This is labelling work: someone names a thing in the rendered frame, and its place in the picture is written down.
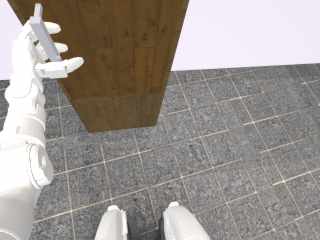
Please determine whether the right robot shin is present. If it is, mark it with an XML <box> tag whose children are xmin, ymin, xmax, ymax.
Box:
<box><xmin>164</xmin><ymin>201</ymin><xmax>179</xmax><ymax>240</ymax></box>

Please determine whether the handle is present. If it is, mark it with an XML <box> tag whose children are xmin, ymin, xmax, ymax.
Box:
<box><xmin>29</xmin><ymin>3</ymin><xmax>62</xmax><ymax>62</ymax></box>

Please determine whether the cupboard door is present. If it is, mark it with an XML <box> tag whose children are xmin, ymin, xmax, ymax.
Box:
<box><xmin>14</xmin><ymin>0</ymin><xmax>184</xmax><ymax>100</ymax></box>

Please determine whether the robot left forearm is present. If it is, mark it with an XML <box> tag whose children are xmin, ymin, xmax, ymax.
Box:
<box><xmin>0</xmin><ymin>72</ymin><xmax>47</xmax><ymax>150</ymax></box>

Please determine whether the robot left upper arm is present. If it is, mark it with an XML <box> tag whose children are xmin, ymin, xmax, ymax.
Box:
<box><xmin>0</xmin><ymin>143</ymin><xmax>54</xmax><ymax>240</ymax></box>

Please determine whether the robot left hand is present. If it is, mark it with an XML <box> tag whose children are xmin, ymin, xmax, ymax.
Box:
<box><xmin>12</xmin><ymin>20</ymin><xmax>84</xmax><ymax>82</ymax></box>

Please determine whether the right robot thigh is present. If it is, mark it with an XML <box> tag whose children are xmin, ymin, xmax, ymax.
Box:
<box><xmin>163</xmin><ymin>205</ymin><xmax>210</xmax><ymax>240</ymax></box>

